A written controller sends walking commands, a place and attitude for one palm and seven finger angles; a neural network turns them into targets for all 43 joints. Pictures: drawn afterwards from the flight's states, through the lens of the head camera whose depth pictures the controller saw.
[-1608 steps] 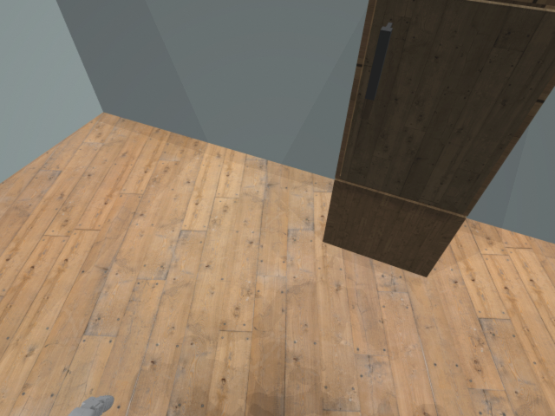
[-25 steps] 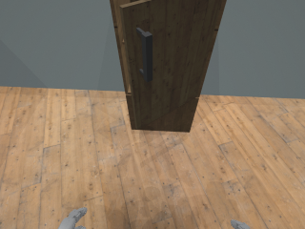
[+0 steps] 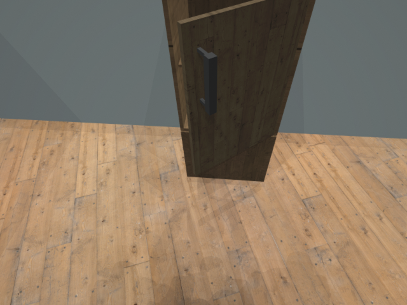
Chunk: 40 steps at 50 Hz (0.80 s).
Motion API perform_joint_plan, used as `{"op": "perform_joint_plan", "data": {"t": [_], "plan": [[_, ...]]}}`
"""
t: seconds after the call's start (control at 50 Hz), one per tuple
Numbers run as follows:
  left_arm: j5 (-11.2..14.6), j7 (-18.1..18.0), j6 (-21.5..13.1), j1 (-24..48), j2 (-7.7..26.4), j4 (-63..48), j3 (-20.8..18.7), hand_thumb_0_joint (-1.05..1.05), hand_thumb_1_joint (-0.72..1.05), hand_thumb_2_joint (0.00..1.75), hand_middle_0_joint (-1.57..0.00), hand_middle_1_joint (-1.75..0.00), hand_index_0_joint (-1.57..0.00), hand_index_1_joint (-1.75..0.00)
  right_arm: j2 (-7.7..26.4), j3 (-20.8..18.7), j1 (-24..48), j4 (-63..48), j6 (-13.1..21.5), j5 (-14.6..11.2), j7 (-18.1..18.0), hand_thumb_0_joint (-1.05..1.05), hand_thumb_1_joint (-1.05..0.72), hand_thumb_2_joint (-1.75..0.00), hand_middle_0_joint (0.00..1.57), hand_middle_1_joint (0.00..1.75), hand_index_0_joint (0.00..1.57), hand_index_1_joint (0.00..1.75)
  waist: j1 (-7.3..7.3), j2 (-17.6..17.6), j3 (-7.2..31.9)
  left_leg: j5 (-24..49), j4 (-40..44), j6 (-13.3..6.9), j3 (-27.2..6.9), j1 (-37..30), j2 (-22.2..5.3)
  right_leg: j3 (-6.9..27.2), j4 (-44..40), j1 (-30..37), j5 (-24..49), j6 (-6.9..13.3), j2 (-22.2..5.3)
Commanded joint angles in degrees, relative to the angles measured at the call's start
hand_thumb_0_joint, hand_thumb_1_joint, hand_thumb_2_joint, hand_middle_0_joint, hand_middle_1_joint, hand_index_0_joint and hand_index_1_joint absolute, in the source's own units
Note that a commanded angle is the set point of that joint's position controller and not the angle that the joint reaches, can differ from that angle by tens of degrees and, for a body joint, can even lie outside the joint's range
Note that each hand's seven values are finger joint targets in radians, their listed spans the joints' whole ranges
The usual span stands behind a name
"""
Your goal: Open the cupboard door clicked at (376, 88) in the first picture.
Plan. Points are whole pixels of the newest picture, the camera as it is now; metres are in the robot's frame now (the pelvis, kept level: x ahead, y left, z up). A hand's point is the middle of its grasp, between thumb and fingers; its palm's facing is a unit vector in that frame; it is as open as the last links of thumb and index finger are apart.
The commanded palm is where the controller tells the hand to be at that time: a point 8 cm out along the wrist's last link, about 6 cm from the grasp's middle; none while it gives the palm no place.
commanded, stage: let the arm hang, fingers relaxed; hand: left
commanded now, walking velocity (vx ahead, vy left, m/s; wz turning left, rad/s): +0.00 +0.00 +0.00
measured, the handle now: (206, 82) +0.63 +0.02 +0.09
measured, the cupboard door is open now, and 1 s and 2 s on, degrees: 37 37 37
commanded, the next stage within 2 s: look to check the result in 0.34 s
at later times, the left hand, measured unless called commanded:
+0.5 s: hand out of the picture +0.02 +0.19 -0.17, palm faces +0.02 -0.98 -0.22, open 7.4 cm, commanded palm none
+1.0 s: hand out of the picture +0.07 +0.21 -0.16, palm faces +0.00 -0.96 -0.28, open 7.4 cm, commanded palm none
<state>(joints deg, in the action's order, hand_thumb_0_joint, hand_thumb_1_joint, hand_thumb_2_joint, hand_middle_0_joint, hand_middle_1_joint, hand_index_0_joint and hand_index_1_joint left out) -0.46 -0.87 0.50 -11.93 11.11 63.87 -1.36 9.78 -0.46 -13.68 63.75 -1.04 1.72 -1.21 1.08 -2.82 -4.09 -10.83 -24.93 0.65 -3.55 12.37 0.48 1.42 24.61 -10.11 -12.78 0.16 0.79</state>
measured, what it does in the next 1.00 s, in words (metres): stands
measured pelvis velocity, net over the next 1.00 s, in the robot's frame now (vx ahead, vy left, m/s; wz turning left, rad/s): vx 0.01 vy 0.00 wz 0.00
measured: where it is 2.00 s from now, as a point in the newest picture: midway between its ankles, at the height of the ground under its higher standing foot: outside the picture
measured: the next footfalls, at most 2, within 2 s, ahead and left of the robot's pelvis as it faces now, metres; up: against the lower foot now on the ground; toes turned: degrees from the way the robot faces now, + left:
none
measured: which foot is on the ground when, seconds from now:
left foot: down 0.00-1.00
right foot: down 0.00-1.00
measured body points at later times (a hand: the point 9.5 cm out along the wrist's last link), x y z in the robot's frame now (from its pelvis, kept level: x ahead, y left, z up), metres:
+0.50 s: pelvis +0.01 +0.00 +0.00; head +0.03 -0.01 +0.45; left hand +0.02 +0.24 -0.15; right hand +0.02 -0.23 -0.16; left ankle +0.03 +0.13 -0.74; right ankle +0.01 -0.12 -0.74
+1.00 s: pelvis +0.01 +0.00 +0.00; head +0.03 -0.02 +0.45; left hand +0.07 +0.26 -0.14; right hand +0.06 -0.26 -0.15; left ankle +0.03 +0.13 -0.74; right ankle +0.01 -0.12 -0.74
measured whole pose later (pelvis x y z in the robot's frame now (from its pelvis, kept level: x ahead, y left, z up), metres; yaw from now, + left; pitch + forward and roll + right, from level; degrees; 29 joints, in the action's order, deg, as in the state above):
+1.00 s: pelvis +0.01 +0.00 +0.00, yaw +0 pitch -2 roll +0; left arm -0.5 -0.6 -1.0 -8.7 13.5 64.9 -1.8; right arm 14.5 -0.9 -8.7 64.9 0.1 1.5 -1.3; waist 0.8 -1.8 -4.1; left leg -10.3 -21.7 0.8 -3.4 9.9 0.4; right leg 1.5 22.2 -8.1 -12.6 0.4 0.7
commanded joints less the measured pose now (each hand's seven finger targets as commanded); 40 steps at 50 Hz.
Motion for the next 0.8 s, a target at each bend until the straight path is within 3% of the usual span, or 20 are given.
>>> {"op": "perform_joint_plan", "data": {"t": [0.0,0.18,0.36,0.66,0.78], "plan": [[0.0,-0.7,-0.9,-2.0,6.0,-1.2,-1.0,0.0,0.9,0.9,-0.2,-0.3,-0.2,-0.3,6.4,-1.2,-2.3,-1.2,0.8,-0.3,-0.6,0.0,-0.9,-0.9,0.2,0.3,0.2,0.3,-0.52,3.2,0.2,0.2,5.9,-2.2,-3.6,-0.2,-4.6,3.6,-5.6,-2.3,-1.9,2.4,-4.6],[-0.2,-0.8,-1.0,-3.1,5.3,-0.4,-1.2,0.0,0.9,0.9,-0.2,-0.3,-0.2,-0.3,5.7,-1.2,-2.5,-0.4,1.0,-0.4,-0.7,0.0,-0.9,-0.9,0.2,0.3,0.2,0.3,-0.53,1.3,-0.1,-1.5,6.9,-2.2,-3.6,0.3,-4.5,3.4,-5.1,-2.4,-2.1,2.1,-4.6],[-0.1,-0.9,-1.6,-3.2,5.6,-0.1,-1.2,0.0,0.9,0.9,-0.2,-0.3,-0.2,-0.3,6.5,-1.4,-1.8,-0.5,1.3,-0.6,-0.9,0.0,-0.9,-0.9,0.2,0.3,0.2,0.3,-0.33,2.0,0.9,3.6,5.3,-2.2,-2.8,-2.0,-4.4,3.7,-5.4,-2.3,1.5,2.2,-5.1],[-0.1,-0.7,-2.0,-0.9,8.6,-0.4,-1.7,0.0,0.9,0.9,-0.2,-0.3,-0.2,-0.3,9.7,-1.7,0.9,-0.9,1.4,-0.5,-0.7,0.0,-0.9,-0.9,0.2,0.3,0.2,0.3,-0.28,3.6,1.1,4.4,5.4,-2.2,-2.9,-3.0,-4.7,4.4,-7.0,-1.5,1.6,2.4,-5.4],[0.0,-0.5,-2.1,0.5,10.1,-0.8,-1.8,0.0,0.9,0.9,-0.2,-0.3,-0.2,-0.3,11.2,-1.8,2.6,-1.1,1.6,-0.5,-0.6,0.0,-0.9,-0.9,0.2,0.3,0.2,0.3,-0.48,2.3,1.8,5.2,5.9,-2.1,-3.0,-3.5,-5.0,4.4,-7.0,-0.7,3.2,2.5,-5.5]]}}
